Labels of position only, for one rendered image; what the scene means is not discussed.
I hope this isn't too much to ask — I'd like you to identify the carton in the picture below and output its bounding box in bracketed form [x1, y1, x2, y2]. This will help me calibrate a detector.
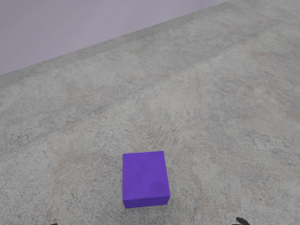
[122, 151, 171, 209]

